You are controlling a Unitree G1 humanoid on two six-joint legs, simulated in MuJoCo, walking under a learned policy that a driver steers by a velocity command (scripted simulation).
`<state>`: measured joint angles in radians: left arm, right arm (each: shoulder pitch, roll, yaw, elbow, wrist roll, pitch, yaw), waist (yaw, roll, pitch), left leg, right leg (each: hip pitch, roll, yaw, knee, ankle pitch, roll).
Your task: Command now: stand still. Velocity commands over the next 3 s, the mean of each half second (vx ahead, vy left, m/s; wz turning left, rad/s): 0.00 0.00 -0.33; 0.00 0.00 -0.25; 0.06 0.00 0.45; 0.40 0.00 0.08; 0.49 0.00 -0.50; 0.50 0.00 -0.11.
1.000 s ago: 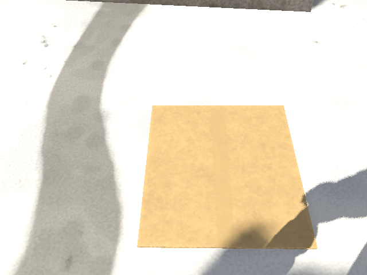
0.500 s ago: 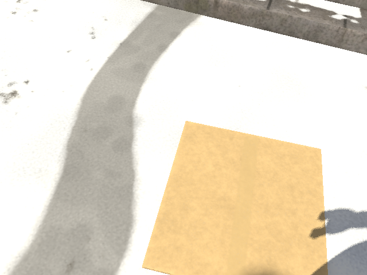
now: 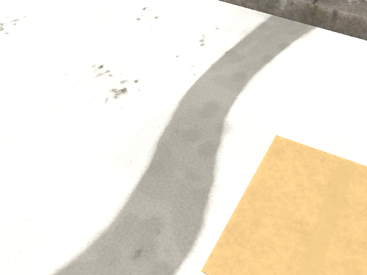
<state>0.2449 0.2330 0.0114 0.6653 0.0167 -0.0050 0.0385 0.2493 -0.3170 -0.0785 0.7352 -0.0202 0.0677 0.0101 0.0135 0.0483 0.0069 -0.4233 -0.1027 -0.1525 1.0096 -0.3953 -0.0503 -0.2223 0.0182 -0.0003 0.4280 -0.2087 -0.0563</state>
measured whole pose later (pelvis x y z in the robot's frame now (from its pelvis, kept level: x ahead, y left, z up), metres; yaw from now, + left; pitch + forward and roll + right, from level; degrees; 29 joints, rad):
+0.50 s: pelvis -0.02 -0.03 -0.02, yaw -15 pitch +0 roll +1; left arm 0.25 0.29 0.06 0.64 0.02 0.05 -0.03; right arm 0.21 -0.29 -0.04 0.69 -0.03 0.02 -0.03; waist 0.01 0.02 0.03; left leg -0.23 0.07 0.11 0.62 -0.37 -0.02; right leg -0.29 0.01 -0.03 0.60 -0.29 -0.04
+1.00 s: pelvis -0.01 -0.04 -0.01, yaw -20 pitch +0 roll +0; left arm 0.24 0.24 0.00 0.67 0.02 0.03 0.02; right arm 0.26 -0.24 0.00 0.73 -0.02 0.02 -0.01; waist -0.01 -0.03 0.02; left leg -0.26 -0.05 -0.04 0.52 -0.24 0.03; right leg -0.26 0.09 0.04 0.56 -0.32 -0.06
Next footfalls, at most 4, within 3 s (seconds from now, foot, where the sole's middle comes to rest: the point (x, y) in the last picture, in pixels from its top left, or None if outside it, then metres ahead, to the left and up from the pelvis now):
0.16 left None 0.02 0.11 -0.78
0.48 right None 0.00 -0.12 -0.78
0.94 left None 0.07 0.04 -0.78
1.62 left None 0.07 0.06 -0.78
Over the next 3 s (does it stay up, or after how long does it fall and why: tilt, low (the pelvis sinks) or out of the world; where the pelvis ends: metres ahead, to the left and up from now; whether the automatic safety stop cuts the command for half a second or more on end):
stays up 0.75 -0.13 0.00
